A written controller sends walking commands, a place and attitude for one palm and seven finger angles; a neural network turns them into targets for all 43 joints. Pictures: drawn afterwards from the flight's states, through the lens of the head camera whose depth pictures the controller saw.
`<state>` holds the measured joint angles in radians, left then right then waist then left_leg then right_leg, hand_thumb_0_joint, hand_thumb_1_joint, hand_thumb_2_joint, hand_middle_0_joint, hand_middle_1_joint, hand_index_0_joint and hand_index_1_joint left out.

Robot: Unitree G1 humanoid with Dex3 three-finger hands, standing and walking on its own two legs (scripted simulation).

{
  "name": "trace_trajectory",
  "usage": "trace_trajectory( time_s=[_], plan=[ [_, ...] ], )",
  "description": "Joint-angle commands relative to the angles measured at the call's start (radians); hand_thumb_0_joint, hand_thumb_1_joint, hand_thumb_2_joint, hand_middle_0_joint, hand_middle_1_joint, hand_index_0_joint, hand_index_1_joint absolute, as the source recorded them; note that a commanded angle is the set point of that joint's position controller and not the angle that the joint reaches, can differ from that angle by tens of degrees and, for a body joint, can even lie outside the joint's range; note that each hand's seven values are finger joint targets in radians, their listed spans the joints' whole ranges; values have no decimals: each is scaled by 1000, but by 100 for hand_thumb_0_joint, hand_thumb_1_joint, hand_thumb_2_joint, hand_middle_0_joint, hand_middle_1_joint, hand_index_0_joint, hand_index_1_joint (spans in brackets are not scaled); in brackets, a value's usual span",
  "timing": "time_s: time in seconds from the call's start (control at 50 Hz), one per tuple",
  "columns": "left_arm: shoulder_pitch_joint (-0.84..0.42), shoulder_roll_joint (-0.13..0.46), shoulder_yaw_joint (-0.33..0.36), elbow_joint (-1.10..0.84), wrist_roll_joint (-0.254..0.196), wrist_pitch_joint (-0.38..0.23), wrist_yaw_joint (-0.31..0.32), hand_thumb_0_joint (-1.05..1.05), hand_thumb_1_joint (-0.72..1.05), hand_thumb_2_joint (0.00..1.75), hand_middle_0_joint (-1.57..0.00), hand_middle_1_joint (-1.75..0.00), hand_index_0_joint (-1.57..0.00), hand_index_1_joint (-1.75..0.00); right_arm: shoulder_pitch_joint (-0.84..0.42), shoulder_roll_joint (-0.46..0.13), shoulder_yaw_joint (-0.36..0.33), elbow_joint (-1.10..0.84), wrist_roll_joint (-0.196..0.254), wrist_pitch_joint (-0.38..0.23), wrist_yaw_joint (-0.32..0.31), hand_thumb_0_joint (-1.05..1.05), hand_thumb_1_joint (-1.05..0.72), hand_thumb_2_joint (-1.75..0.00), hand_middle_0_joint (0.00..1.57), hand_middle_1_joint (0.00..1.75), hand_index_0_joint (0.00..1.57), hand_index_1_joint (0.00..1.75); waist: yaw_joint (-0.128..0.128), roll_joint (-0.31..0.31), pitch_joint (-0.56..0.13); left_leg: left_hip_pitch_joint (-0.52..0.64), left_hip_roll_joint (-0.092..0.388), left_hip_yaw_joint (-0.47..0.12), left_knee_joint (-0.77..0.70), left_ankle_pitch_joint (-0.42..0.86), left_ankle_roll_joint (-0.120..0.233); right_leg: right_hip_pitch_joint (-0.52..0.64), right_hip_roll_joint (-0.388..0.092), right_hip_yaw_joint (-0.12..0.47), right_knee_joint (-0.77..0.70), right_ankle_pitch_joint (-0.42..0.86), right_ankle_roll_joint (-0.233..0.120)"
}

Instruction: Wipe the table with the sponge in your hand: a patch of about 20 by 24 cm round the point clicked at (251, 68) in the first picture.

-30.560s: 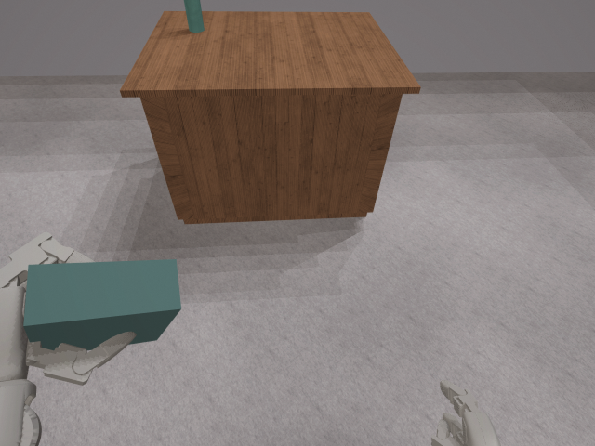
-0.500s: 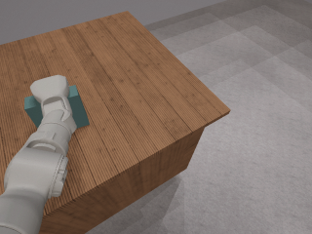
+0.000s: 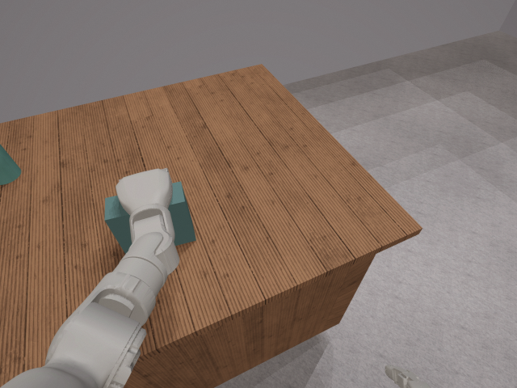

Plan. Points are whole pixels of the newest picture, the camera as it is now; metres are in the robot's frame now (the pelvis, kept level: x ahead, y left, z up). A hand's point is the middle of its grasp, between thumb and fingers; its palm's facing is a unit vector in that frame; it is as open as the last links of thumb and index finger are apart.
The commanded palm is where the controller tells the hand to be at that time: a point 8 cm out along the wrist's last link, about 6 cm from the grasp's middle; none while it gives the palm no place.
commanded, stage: wipe back along the third lane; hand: left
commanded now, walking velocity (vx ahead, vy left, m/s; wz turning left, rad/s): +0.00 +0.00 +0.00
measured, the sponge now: (156, 227) +0.40 +0.23 -0.01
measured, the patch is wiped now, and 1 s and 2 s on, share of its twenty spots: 1.00 1.00 1.00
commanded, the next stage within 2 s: slide back across to the middle lane in 1.16 s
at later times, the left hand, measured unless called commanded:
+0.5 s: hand (166, 235) +0.35 +0.19 +0.04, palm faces -0.03 -0.03 -1.00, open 9.6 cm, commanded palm +0.31 +0.17 +0.07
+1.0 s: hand (173, 259) +0.31 +0.16 +0.04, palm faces -0.03 -0.04 -1.00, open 9.6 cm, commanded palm +0.26 +0.14 +0.08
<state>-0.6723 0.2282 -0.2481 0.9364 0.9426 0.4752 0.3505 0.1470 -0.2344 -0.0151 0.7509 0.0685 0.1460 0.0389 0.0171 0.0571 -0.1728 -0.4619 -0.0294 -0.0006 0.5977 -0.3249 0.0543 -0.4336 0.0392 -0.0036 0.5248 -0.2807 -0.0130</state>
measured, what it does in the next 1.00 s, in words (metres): stands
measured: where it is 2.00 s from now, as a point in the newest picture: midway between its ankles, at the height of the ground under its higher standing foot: outside the picture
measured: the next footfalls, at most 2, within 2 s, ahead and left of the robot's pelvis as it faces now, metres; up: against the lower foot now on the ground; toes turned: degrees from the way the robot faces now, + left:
none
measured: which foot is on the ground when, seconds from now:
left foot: down 0.00-1.00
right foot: down 0.00-1.00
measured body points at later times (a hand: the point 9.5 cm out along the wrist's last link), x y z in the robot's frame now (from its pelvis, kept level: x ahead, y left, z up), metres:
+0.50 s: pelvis +0.00 -0.02 +0.00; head +0.00 -0.04 +0.45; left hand +0.35 +0.18 +0.09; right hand +0.20 -0.23 -0.11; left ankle -0.03 +0.08 -0.73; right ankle -0.02 -0.12 -0.73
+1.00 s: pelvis -0.02 -0.04 +0.01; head -0.04 -0.07 +0.45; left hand +0.30 +0.16 +0.09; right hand +0.19 -0.26 -0.09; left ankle -0.03 +0.08 -0.73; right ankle -0.02 -0.12 -0.73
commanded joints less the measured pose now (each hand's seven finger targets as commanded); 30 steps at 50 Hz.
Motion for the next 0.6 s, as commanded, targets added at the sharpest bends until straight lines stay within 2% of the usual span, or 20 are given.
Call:
trace_trajectory(
  time_s=[0.0,0.02,0.1,0.12,0.16,0.18,0.2,0.22,0.3,0.32,0.36,0.4,0.42,0.44,0.5,0.52,0.58],
  plan=[
    [-195,-21,-40,-128,7,36,-44,0,10,130,-120,-160,-120,-160,-96,-130,-33,-134,1,-7,-6,0,-90,-90,20,30,20,30,-25,-98,-208,226,45,-43,-59,474,-35,109,18,-46,-22,393,-55],
    [-193,-26,-37,-170,-2,39,-50,0,10,130,-120,-160,-120,-160,-117,-126,-32,-145,6,-4,-6,0,-90,-90,20,30,20,30,-14,-84,-224,238,48,-51,-62,512,-39,118,16,-44,-18,402,-59],
    [-169,-26,-61,-207,6,75,-66,0,10,130,-120,-160,-120,-160,-147,-126,-25,-154,4,23,-10,0,-90,-90,20,30,20,30,-15,-85,-218,249,32,-36,-63,485,-36,160,12,-39,-30,440,-62],
    [-173,-3,-34,-235,3,75,-70,0,10,130,-120,-160,-120,-160,-162,-124,-25,-160,6,26,-13,0,-90,-90,20,30,20,30,-6,-87,-230,249,33,-40,-64,502,-37,174,11,-35,-26,456,-65],
    [-137,-3,-50,-244,7,89,-77,0,10,130,-120,-160,-120,-160,-171,-127,-19,-166,5,37,-17,0,-90,-90,20,30,20,30,-5,-93,-220,248,25,-35,-70,481,-36,189,8,-34,-32,458,-64],
    [-140,-23,-72,-257,11,93,-83,0,10,130,-120,-160,-120,-160,-180,-124,-17,-170,6,40,-18,0,-90,-90,20,30,20,30,-7,-88,-216,251,25,-34,-72,478,-36,189,7,-35,-32,457,-65],
    [-135,-32,-85,-266,18,94,-88,0,10,130,-120,-160,-120,-160,-183,-124,-16,-173,6,41,-17,0,-90,-90,20,30,20,30,-8,-86,-206,252,25,-37,-70,485,-36,185,7,-35,-31,463,-67],
    [-117,-39,-79,-288,8,90,-94,0,10,130,-120,-160,-120,-160,-197,-118,-17,-182,9,41,-14,0,-90,-90,20,30,20,30,3,-74,-215,259,27,-41,-70,504,-36,188,7,-32,-30,465,-70],
    [-52,-61,-120,-333,14,92,-106,0,10,130,-120,-160,-120,-160,-206,-122,-15,-196,8,47,-8,0,-90,-90,20,30,20,30,7,-85,-223,267,21,-36,-64,510,-31,214,6,-29,-26,498,-71],
    [-43,-37,-90,-357,10,84,-109,0,10,130,-120,-160,-120,-160,-214,-121,-15,-200,8,46,-7,0,-90,-90,20,30,20,30,16,-93,-238,265,23,-39,-64,518,-30,228,5,-23,-23,508,-74],
    [17,-54,-113,-367,6,85,-110,0,10,130,-120,-160,-120,-160,-216,-123,-14,-206,8,47,-3,0,-90,-90,20,30,20,30,16,-112,-219,256,17,-33,-63,498,-26,240,4,-24,-23,522,-71],
    [38,-38,-107,-392,10,88,-110,0,10,130,-120,-160,-120,-160,-227,-124,-11,-209,10,46,-5,0,-90,-90,20,30,20,30,19,-130,-204,240,13,-27,-71,461,-24,253,0,-16,-29,522,-69],
    [34,-19,-79,-408,0,89,-111,0,10,130,-120,-160,-120,-160,-240,-123,-10,-213,12,45,-7,0,-90,-90,20,30,20,30,28,-133,-199,230,13,-28,-79,442,-23,258,0,-7,-35,511,-70],
    [32,-19,-91,-416,-2,91,-109,0,10,130,-120,-160,-120,-160,-239,-127,-9,-211,13,46,-10,0,-90,-90,20,30,20,30,16,-144,-172,225,10,-23,-83,408,-20,255,-1,-8,-42,492,-65],
    [84,9,-60,-429,-10,102,-106,0,10,130,-120,-160,-120,-160,-249,-126,-4,-214,17,40,-16,0,-90,-90,20,30,20,30,31,-155,-158,207,4,-17,-101,363,-20,274,-4,4,-54,468,-63],
    [88,39,-24,-452,-15,102,-105,0,10,130,-120,-160,-120,-160,-264,-127,-4,-218,17,40,-18,0,-90,-90,20,30,20,30,45,-139,-163,204,5,-19,-108,356,-21,281,-4,15,-58,454,-66],
    [96,-5,-76,-456,-14,112,-107,0,10,130,-120,-160,-120,-160,-264,-122,-1,-219,20,34,-21,0,-90,-90,20,30,20,30,33,-137,-131,207,2,-14,-117,317,-18,267,-4,7,-70,403,-62]
  ],
)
